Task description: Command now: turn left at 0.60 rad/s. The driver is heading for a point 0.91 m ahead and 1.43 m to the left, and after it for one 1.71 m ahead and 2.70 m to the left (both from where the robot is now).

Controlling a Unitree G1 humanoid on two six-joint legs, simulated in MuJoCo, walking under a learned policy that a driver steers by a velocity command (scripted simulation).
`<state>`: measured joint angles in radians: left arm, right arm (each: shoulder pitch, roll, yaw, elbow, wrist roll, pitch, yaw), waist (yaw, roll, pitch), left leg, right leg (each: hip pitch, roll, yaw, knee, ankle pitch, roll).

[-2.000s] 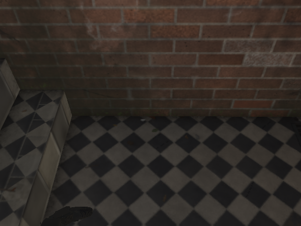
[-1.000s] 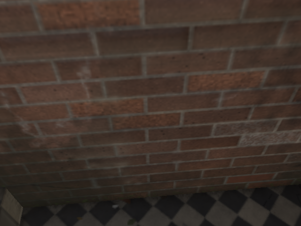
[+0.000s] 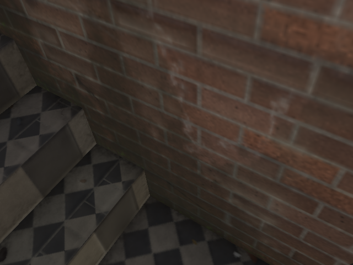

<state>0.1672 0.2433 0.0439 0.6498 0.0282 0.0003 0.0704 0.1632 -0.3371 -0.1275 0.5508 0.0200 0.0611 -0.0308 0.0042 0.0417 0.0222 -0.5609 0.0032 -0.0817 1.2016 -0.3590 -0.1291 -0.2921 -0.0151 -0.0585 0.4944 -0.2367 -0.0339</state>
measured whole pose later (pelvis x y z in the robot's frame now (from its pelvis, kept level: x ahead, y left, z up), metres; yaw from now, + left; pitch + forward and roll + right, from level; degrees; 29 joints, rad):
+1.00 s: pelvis +0.05 +0.34 -0.02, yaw +37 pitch +0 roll +0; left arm 0.21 0.35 0.08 0.84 0.04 0.00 0.03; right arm 0.25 -0.34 -0.03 0.82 -0.05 0.00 0.07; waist 0.00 -0.05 0.00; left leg -0.36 -0.03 -0.05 0.66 -0.30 0.04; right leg -0.31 -0.18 -0.07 0.82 -0.46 0.01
